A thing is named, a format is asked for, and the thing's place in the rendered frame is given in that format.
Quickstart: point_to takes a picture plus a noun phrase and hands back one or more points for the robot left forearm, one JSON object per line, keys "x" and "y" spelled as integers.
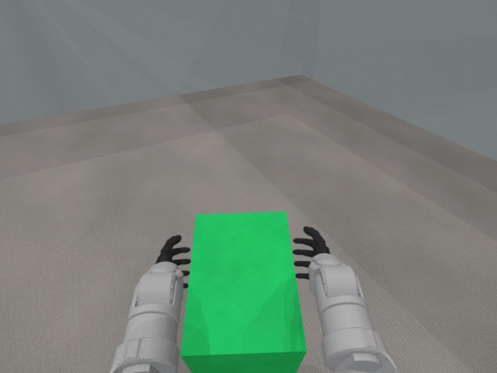
{"x": 149, "y": 343}

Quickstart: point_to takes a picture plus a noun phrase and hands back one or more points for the right robot hand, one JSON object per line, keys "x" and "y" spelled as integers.
{"x": 318, "y": 245}

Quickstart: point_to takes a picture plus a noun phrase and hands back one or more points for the robot right forearm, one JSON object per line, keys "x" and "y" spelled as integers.
{"x": 350, "y": 341}

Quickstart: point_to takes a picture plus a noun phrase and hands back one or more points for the carton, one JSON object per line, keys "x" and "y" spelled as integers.
{"x": 243, "y": 313}

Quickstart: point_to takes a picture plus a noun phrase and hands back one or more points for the left robot hand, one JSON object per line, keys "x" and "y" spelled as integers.
{"x": 168, "y": 252}

